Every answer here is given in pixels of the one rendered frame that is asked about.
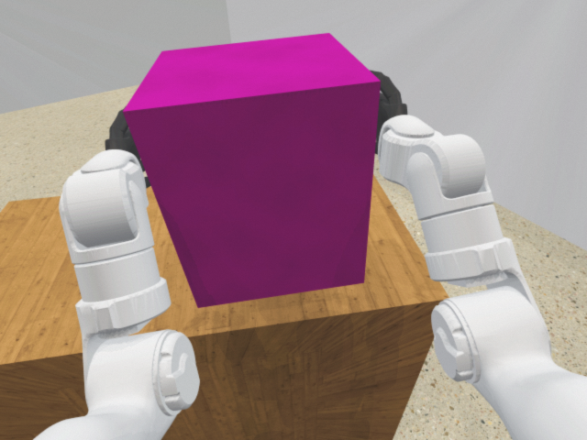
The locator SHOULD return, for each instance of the robot right hand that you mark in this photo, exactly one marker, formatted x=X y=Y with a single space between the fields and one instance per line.
x=390 y=103

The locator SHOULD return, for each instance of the robot right forearm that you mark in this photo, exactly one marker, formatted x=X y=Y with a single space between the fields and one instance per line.
x=446 y=177

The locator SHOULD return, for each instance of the robot left forearm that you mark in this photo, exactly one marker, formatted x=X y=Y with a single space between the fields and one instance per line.
x=103 y=209

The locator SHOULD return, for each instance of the carton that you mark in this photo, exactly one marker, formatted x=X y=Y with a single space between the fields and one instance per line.
x=260 y=155

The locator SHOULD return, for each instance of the robot right upper arm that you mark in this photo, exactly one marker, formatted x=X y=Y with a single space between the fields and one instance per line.
x=494 y=340

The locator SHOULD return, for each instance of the robot left upper arm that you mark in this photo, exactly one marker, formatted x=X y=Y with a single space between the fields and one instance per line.
x=136 y=385

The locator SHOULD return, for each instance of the pedestal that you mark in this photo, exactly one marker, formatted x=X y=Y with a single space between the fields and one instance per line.
x=332 y=364

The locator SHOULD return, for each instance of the robot left hand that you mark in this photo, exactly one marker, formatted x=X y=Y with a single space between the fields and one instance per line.
x=121 y=138

